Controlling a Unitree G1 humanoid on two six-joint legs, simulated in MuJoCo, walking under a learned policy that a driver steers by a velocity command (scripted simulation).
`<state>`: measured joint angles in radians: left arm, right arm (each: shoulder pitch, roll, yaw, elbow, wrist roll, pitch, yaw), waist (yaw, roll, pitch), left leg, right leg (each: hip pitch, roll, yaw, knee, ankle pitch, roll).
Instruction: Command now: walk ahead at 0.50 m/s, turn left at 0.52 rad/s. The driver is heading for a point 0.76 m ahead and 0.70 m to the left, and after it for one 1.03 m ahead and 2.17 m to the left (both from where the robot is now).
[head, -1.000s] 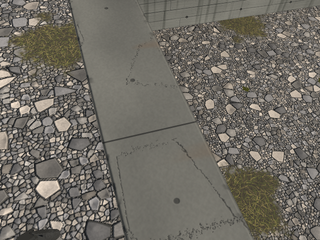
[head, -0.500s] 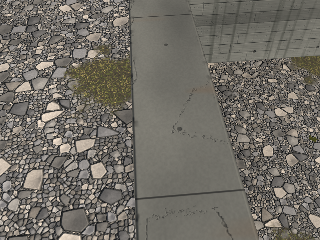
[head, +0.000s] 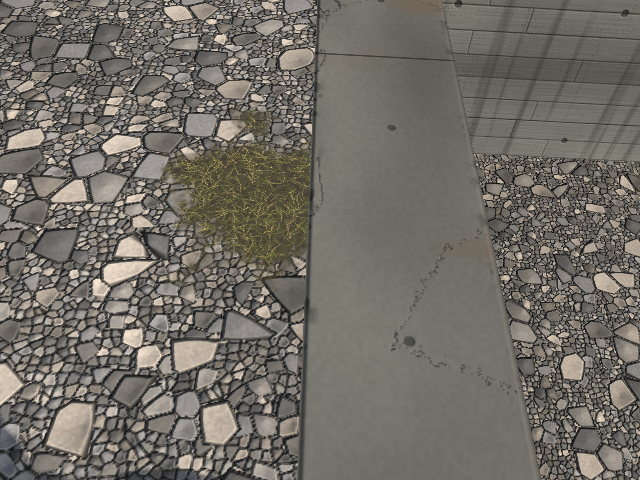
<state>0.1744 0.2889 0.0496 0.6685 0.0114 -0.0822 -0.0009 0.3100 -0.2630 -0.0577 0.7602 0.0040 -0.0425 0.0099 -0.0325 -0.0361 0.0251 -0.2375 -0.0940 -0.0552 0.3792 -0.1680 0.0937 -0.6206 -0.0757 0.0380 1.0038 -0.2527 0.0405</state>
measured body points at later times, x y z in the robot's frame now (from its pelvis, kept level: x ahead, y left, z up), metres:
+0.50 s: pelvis +0.27 -0.01 +0.00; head +0.29 +0.00 +0.45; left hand +0.27 +0.28 -0.11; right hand +0.51 -0.22 -0.09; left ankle +0.29 +0.14 -0.66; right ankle +0.30 -0.12 -0.74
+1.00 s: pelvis +0.43 +0.11 -0.01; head +0.47 +0.15 +0.43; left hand +0.45 +0.44 -0.11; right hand +0.71 -0.04 -0.10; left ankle +0.45 +0.21 -0.75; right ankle +0.57 +0.00 -0.69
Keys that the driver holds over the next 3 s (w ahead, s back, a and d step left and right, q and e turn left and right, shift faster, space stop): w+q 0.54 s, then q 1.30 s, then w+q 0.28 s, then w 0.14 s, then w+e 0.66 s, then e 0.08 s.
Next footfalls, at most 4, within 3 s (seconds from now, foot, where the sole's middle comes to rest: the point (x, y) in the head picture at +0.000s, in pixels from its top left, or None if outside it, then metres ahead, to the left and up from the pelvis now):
0.26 right None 0.34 -0.11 -0.78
0.72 left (193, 476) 0.49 0.23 -0.78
1.18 right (272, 408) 0.63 0.08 -0.78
1.58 left None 0.40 0.24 -0.78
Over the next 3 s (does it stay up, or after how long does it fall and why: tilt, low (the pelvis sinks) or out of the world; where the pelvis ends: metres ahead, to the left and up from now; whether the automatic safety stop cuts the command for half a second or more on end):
stays up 0.58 0.60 -0.03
